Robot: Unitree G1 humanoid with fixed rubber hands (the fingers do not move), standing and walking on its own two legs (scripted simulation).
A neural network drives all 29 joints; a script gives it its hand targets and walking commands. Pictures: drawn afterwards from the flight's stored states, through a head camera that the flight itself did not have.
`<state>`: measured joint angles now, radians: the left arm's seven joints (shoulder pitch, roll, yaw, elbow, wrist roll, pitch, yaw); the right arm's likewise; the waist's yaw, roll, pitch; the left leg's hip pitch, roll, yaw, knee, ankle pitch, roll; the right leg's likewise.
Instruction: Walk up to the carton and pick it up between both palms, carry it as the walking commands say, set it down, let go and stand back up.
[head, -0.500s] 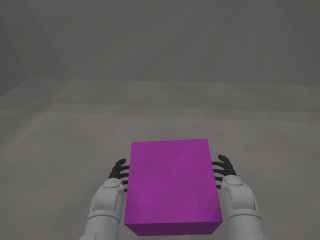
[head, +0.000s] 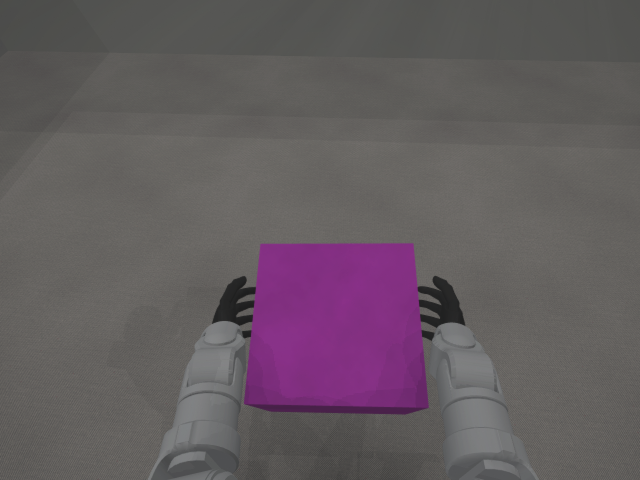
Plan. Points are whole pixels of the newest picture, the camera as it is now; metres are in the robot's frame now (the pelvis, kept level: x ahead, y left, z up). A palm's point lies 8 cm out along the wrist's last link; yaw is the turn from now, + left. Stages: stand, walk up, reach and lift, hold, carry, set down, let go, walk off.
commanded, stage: set down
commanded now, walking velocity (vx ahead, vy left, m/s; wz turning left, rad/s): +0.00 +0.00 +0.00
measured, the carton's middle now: (336, 333) +0.34 +0.01 -0.08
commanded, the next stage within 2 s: none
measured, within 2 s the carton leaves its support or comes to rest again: neither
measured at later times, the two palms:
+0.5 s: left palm (258, 341) +0.34 +0.14 -0.13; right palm (440, 348) +0.34 -0.15 -0.12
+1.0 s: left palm (266, 344) +0.37 +0.14 -0.20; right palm (429, 356) +0.36 -0.15 -0.20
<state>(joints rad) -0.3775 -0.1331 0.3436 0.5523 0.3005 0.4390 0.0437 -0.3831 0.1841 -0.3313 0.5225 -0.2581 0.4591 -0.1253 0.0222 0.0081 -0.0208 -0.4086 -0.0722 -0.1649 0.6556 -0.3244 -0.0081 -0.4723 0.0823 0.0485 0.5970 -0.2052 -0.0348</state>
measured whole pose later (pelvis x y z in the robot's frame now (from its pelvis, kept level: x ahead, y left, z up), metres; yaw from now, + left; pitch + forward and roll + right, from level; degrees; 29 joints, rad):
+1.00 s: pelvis -0.03 +0.01 -0.14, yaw -1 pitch +35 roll +3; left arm -0.65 -0.06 0.34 0.68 0.11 0.22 0.15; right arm -0.64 0.10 -0.31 0.60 -0.13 0.27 -0.21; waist 0.00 0.00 -0.20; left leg -1.43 -0.13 -0.06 1.33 -0.53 -0.02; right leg -1.53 0.11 0.10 1.31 -0.39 0.00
